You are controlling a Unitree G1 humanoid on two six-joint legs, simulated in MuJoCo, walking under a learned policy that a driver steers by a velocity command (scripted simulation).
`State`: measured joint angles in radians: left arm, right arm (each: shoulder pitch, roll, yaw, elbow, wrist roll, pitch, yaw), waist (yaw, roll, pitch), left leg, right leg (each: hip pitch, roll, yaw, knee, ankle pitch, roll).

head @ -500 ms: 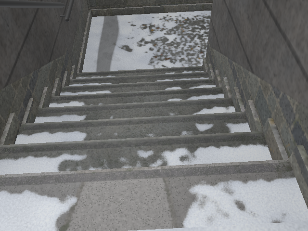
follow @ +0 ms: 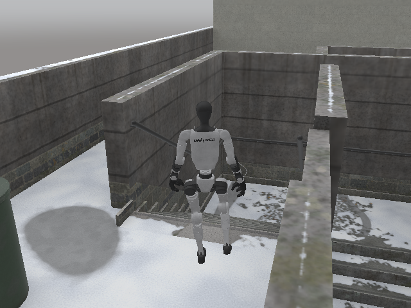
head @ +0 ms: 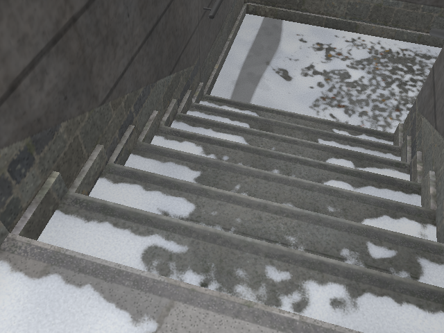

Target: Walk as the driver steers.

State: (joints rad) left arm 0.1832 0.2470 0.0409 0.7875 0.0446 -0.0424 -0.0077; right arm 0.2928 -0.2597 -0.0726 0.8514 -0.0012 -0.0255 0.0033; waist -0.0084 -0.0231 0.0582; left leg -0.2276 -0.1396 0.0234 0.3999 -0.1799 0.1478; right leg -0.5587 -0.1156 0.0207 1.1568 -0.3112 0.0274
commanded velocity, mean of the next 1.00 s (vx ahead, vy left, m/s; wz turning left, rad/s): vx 0.50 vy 0.00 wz -0.30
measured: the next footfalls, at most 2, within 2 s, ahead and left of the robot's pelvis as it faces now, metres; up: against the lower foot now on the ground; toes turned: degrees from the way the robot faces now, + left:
right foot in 0.38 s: +0.38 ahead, -0.11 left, +0.00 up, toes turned -3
left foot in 1.12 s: +0.77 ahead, +0.00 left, -0.17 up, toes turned -31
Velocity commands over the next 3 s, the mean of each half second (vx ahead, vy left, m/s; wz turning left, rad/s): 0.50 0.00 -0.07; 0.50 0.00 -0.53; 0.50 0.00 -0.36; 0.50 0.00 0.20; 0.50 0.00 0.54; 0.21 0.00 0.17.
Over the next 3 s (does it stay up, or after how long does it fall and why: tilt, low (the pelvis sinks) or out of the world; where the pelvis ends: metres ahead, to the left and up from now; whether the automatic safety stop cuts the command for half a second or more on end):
stays up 1.42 -0.41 -0.68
